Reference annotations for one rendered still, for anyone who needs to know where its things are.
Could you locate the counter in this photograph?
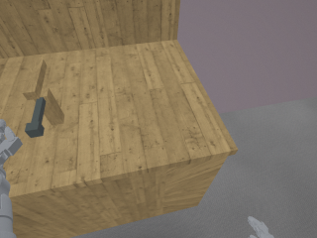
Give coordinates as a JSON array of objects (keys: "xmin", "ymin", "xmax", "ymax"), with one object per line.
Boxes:
[{"xmin": 0, "ymin": 0, "xmax": 238, "ymax": 238}]

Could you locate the robot left hand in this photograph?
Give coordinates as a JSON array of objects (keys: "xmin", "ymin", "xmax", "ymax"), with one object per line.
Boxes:
[{"xmin": 0, "ymin": 119, "xmax": 23, "ymax": 168}]

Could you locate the tap lever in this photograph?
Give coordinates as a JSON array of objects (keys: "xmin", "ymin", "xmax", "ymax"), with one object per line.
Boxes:
[{"xmin": 25, "ymin": 97, "xmax": 46, "ymax": 138}]

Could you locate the robot left forearm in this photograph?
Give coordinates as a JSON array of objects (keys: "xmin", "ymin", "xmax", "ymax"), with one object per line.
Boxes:
[{"xmin": 0, "ymin": 167, "xmax": 17, "ymax": 238}]

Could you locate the robot right hand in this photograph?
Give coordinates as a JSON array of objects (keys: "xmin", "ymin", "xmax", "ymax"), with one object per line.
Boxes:
[{"xmin": 248, "ymin": 216, "xmax": 274, "ymax": 238}]

